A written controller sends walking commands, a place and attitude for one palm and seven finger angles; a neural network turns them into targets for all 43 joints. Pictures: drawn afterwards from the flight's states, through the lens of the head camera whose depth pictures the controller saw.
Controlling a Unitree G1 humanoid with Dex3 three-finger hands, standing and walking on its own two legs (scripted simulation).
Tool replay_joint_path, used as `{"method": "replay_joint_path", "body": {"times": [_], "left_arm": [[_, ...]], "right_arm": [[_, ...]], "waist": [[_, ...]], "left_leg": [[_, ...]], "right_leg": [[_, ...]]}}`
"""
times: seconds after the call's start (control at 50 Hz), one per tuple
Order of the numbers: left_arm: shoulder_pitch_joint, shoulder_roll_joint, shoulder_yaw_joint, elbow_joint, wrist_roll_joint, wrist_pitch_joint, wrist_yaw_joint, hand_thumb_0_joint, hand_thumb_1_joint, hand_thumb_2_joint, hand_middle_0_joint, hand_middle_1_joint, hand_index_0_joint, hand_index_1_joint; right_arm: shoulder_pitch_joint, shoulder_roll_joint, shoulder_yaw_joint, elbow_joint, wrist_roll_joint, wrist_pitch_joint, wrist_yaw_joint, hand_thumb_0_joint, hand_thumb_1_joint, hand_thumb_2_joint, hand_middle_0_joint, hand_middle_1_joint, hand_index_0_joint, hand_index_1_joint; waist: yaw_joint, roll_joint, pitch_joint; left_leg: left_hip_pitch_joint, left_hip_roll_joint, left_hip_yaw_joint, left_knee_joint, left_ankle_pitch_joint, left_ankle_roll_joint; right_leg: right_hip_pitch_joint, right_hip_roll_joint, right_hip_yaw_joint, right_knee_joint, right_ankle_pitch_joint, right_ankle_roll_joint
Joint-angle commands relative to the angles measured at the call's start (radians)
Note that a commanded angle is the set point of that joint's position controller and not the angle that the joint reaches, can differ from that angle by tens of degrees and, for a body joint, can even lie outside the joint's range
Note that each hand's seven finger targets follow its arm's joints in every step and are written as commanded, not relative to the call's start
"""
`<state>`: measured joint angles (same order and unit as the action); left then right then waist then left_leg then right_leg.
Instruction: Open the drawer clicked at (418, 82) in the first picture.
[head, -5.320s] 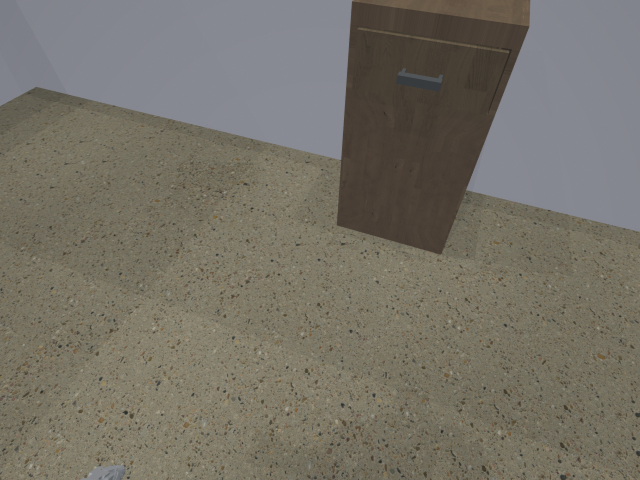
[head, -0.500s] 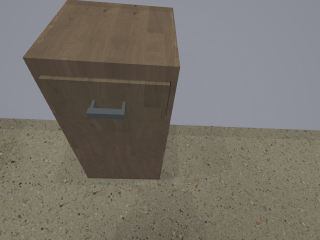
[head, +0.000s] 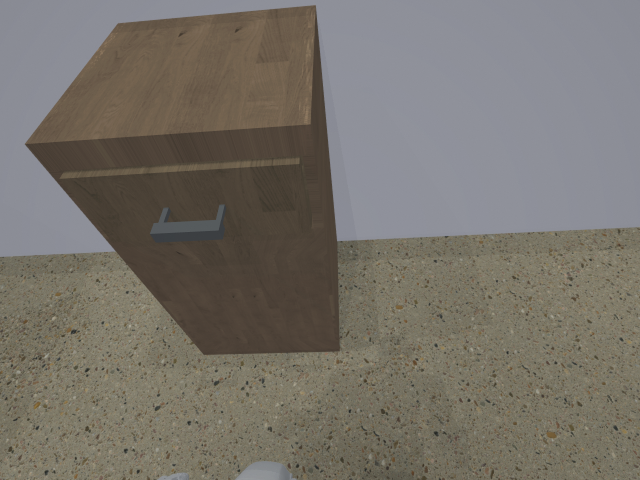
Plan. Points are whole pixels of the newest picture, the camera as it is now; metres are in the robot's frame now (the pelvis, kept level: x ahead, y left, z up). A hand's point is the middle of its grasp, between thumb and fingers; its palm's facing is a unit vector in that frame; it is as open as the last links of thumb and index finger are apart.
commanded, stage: come to a stop and stand still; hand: left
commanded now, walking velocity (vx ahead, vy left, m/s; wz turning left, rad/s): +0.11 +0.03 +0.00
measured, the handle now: (191, 221) +0.52 +0.29 -0.04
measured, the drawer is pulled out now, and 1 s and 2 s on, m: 0.02 0.02 0.02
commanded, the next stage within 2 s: look again from close up in 0.42 s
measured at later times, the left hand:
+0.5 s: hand out of the picture -0.03 +0.21 -0.18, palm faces +0.02 -0.98 -0.18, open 7.4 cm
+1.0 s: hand out of the picture +0.04 +0.20 -0.18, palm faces +0.02 -0.97 -0.24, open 7.3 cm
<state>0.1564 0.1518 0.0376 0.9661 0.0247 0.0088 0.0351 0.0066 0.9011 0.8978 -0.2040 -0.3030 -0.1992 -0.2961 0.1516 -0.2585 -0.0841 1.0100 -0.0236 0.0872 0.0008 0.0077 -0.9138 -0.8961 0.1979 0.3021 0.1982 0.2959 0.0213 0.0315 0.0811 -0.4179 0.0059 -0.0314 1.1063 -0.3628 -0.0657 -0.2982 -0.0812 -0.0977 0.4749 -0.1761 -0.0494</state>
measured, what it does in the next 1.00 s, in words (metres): steps on the spot: left foot, then right foot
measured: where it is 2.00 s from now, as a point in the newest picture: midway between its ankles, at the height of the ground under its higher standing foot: outside the picture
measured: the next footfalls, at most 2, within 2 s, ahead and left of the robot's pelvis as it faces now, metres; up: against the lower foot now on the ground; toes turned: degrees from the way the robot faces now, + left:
left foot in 0.24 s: +0.03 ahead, +0.15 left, +0.00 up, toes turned -5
right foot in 0.52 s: +0.02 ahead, -0.07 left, +0.00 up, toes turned -4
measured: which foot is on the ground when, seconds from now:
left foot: up 0.00-0.22, down 0.24-1.00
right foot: down 0.00-0.24, up 0.26-0.50, down 0.52-1.00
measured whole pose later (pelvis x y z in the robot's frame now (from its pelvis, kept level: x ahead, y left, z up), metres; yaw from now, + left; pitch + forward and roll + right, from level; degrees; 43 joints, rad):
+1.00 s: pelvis +0.02 +0.02 -0.01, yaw -1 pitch -1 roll +0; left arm 0.28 0.15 0.01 1.10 0.01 -0.02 0.04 0.01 0.92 0.90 -0.20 -0.30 -0.20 -0.30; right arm 0.29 -0.16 0.00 1.11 -0.02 -0.01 -0.05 0.01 -0.92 -0.90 0.20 0.30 0.20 0.30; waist -0.01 0.04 -0.01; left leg -0.10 0.04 0.02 0.50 -0.38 -0.03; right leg -0.18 0.01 -0.06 0.54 -0.36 -0.04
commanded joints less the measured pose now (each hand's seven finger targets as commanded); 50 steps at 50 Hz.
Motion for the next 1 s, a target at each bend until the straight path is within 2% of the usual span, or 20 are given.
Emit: {"method": "replay_joint_path", "body": {"times": [0.0, 0.08, 0.16, 0.18, 0.2, 0.22, 0.26, 0.32, 0.4, 0.46, 0.48, 0.5, 0.52, 0.56, 0.6, 0.62, 0.68, 0.74, 0.82, 0.98], "left_arm": [[0.073, 0.237, 0.058, -0.041, 0.009, -0.007, 0.001, 0.000, 0.900, 0.900, -0.200, -0.300, -0.200, -0.300], [0.079, 0.255, 0.062, -0.026, 0.015, -0.005, -0.009, 0.000, 0.900, 0.900, -0.200, -0.300, -0.200, -0.300], [0.035, 0.221, 0.048, 0.011, 0.002, 0.005, -0.010, 0.000, 0.900, 0.900, -0.200, -0.300, -0.200, -0.300], [0.049, 0.174, 0.035, 0.020, -0.008, 0.009, -0.012, 0.000, 0.900, 0.900, -0.200, -0.300, -0.200, -0.300], [0.077, 0.111, 0.018, 0.022, -0.019, 0.011, -0.018, 0.000, 0.900, 0.900, -0.200, -0.300, -0.200, -0.300], [0.092, 0.083, 0.013, 0.023, -0.018, 0.007, -0.023, 0.000, 0.900, 0.900, -0.200, -0.300, -0.200, -0.300], [0.088, 0.098, 0.018, 0.052, 0.002, 0.016, -0.031, 0.000, 0.900, 0.900, -0.200, -0.300, -0.200, -0.300], [0.139, 0.095, 0.015, 0.090, 0.002, 0.004, -0.041, 0.000, 0.900, 0.900, -0.200, -0.300, -0.200, -0.300], [0.077, 0.066, -0.001, 0.079, -0.007, -0.010, -0.038, 0.000, 0.900, 0.900, -0.200, -0.300, -0.200, -0.300], [0.134, 0.057, -0.002, 0.111, -0.020, -0.022, -0.029, 0.000, 0.900, 0.900, -0.200, -0.300, -0.200, -0.300], [0.188, 0.065, -0.001, 0.137, -0.019, -0.030, -0.025, 0.000, 0.900, 0.900, -0.200, -0.300, -0.200, -0.300], [0.285, 0.110, -0.005, 0.194, -0.004, -0.050, 0.030, 0.000, 0.900, 0.900, -0.200, -0.300, -0.200, -0.300], [0.253, 0.144, -0.016, 0.161, -0.007, -0.058, 0.020, 0.000, 0.900, 0.900, -0.200, -0.300, -0.200, -0.300], [0.204, 0.123, -0.008, 0.134, -0.006, -0.073, 0.017, 0.000, 0.900, 0.900, -0.200, -0.300, -0.200, -0.300], [0.195, 0.096, -0.011, 0.120, -0.008, -0.076, 0.021, 0.000, 0.900, 0.900, -0.200, -0.300, -0.200, -0.300], [0.188, 0.090, -0.013, 0.124, -0.013, -0.073, 0.022, 0.000, 0.900, 0.900, -0.200, -0.300, -0.200, -0.300], [0.201, 0.063, -0.019, 0.128, -0.015, -0.056, 0.019, 0.000, 0.900, 0.900, -0.200, -0.300, -0.200, -0.300], [0.213, 0.079, -0.012, 0.130, -0.015, -0.052, 0.017, 0.000, 0.900, 0.900, -0.200, -0.300, -0.200, -0.300], [0.195, 0.087, -0.012, 0.119, -0.016, -0.049, 0.015, 0.000, 0.900, 0.900, -0.200, -0.300, -0.200, -0.300], [0.184, 0.100, -0.011, 0.097, -0.015, -0.042, 0.009, 0.000, 0.900, 0.900, -0.200, -0.300, -0.200, -0.300]], "right_arm": [[0.046, -0.036, 0.005, -0.052, -0.001, -0.023, 0.011, 0.000, -0.900, -0.900, 0.200, 0.300, 0.200, 0.300], [0.071, -0.027, 0.020, -0.053, 0.007, -0.044, 0.010, 0.000, -0.900, -0.900, 0.200, 0.300, 0.200, 0.300], [0.246, 0.009, 0.041, 0.019, 0.009, -0.071, -0.005, 0.000, -0.900, -0.900, 0.200, 0.300, 0.200, 0.300], [0.274, -0.011, 0.044, 0.032, 0.004, -0.080, -0.011, 0.000, -0.900, -0.900, 0.200, 0.300, 0.200, 0.300], [0.250, -0.060, 0.039, 0.024, -0.008, -0.089, -0.015, 0.000, -0.900, -0.900, 0.200, 0.300, 0.200, 0.300], [0.177, -0.109, 0.038, -0.007, -0.010, -0.086, -0.022, 0.000, -0.900, -0.900, 0.200, 0.300, 0.200, 0.300], [0.073, -0.095, 0.045, -0.012, -0.007, -0.093, -0.030, 0.000, -0.900, -0.900, 0.200, 0.300, 0.200, 0.300], [0.104, -0.051, 0.056, 0.020, -0.001, -0.105, -0.042, 0.000, -0.900, -0.900, 0.200, 0.300, 0.200, 0.300], [0.223, -0.033, 0.050, 0.075, -0.003, -0.112, -0.052, 0.000, -0.900, -0.900, 0.200, 0.300, 0.200, 0.300], [0.236, -0.024, 0.046, 0.104, 0.005, -0.112, -0.055, 0.000, -0.900, -0.900, 0.200, 0.300, 0.200, 0.300], [0.246, -0.009, 0.047, 0.108, 0.010, -0.116, -0.056, 0.000, -0.900, -0.900, 0.200, 0.300, 0.200, 0.300], [0.108, -0.008, 0.053, 0.046, 0.027, -0.135, -0.036, 0.000, -0.900, -0.900, 0.200, 0.300, 0.200, 0.300], [0.171, 0.082, 0.064, 0.006, 0.017, -0.117, -0.030, 0.000, -0.900, -0.900, 0.200, 0.300, 0.200, 0.300], [0.243, 0.077, 0.064, 0.027, 0.007, -0.102, -0.017, 0.000, -0.900, -0.900, 0.200, 0.300, 0.200, 0.300], [0.240, 0.095, 0.071, 0.032, 0.011, -0.116, -0.023, 0.000, -0.900, -0.900, 0.200, 0.300, 0.200, 0.300], [0.267, 0.094, 0.073, 0.052, 0.013, -0.123, -0.026, 0.000, -0.900, -0.900, 0.200, 0.300, 0.200, 0.300], [0.287, 0.045, 0.071, 0.079, 0.006, -0.122, -0.043, 0.000, -0.900, -0.900, 0.200, 0.300, 0.200, 0.300], [0.261, 0.051, 0.072, 0.068, 0.008, -0.113, -0.049, 0.000, -0.900, -0.900, 0.200, 0.300, 0.200, 0.300], [0.248, 0.044, 0.074, 0.079, 0.008, -0.110, -0.048, 0.000, -0.900, -0.900, 0.200, 0.300, 0.200, 0.300], [0.225, 0.035, 0.082, 0.088, 0.006, -0.108, -0.044, 0.000, -0.900, -0.900, 0.200, 0.300, 0.200, 0.300]], "waist": [[0.021, -0.204, -0.094], [0.025, -0.237, -0.103], [-0.052, -0.200, -0.110], [-0.056, -0.081, -0.094], [-0.040, 0.127, -0.038], [-0.015, 0.189, 0.016], [0.007, 0.244, 0.056], [0.005, 0.134, 0.052], [-0.051, 0.128, 0.015], [-0.029, 0.113, -0.051], [-0.015, 0.075, -0.091], [0.042, 0.017, -0.024], [-0.027, -0.125, -0.020], [-0.051, -0.223, -0.177], [-0.051, -0.107, -0.186], [-0.061, -0.039, -0.195], [-0.041, 0.087, -0.094], [-0.035, -0.022, -0.054], [-0.038, -0.059, -0.040], [-0.029, -0.028, -0.011]], "left_leg": [[0.008, 0.025, 0.021, -0.175, -0.015, 0.012], [0.103, 0.016, 0.065, -0.389, -0.072, 0.037], [0.363, -0.002, 0.108, -0.736, 0.068, 0.062], [0.389, 0.041, 0.043, -0.825, 0.036, 0.074], [0.278, 0.190, -0.169, -0.949, -0.171, 0.119], [0.115, 0.303, -0.294, -1.042, -0.326, 0.165], [-0.010, 0.287, -0.289, -1.092, -0.343, 0.178], [0.175, 0.214, -0.138, -0.998, -0.043, 0.173], [0.338, 0.246, -0.123, -0.890, 0.361, 0.209], [0.364, 0.205, -0.070, -0.753, 0.617, 0.173], [0.324, 0.174, -0.040, -0.691, 0.602, 0.137], [0.173, 0.135, 0.048, -0.486, 0.427, 0.067], [0.111, 0.045, 0.053, -0.497, -0.031, 0.059], [0.111, 0.040, 0.062, -0.413, -0.065, 0.078], [0.137, 0.041, 0.063, -0.530, -0.004, 0.075], [0.203, 0.058, 0.042, -0.639, 0.168, 0.079], [0.244, 0.129, 0.012, -0.587, 0.602, 0.101], [0.223, 0.105, 0.026, -0.583, 0.456, 0.089], [0.234, 0.093, 0.027, -0.626, 0.372, 0.085], [0.228, 0.088, 0.021, -0.681, 0.281, 0.087]], "right_leg": [[0.106, -0.219, 0.273, -0.261, -0.137, -0.075], [0.094, -0.211, 0.296, -0.309, -0.241, -0.091], [-0.035, -0.127, 0.210, -0.263, -0.302, -0.016], [-0.098, -0.071, 0.167, -0.175, -0.327, 0.017], [-0.135, 0.010, 0.093, -0.035, -0.275, 0.051], [-0.111, 0.043, 0.032, 0.089, -0.201, 0.060], [-0.058, 0.046, 0.078, 0.268, -0.191, 0.060], [-0.152, 0.053, 0.082, 0.360, -0.166, 0.065], [-0.150, 0.038, 0.066, 0.218, -0.241, 0.073], [0.019, 0.054, 0.039, -0.038, -0.096, 0.065], [0.136, 0.033, 0.057, -0.128, 0.067, 0.056], [0.130, -0.064, 0.186, -0.142, 0.412, 0.040], [0.104, -0.141, 0.251, -0.176, 0.176, -0.011], [0.208, -0.110, 0.235, -0.128, 0.237, -0.073], [0.262, -0.113, 0.209, -0.034, 0.527, -0.089], [0.251, -0.087, 0.173, 0.032, 0.557, -0.063], [0.147, -0.001, 0.107, 0.067, 0.322, -0.016], [0.145, -0.018, 0.126, 0.039, 0.398, -0.018], [0.147, -0.024, 0.133, 0.029, 0.406, -0.015], [0.139, -0.020, 0.149, -0.024, 0.250, -0.012]]}}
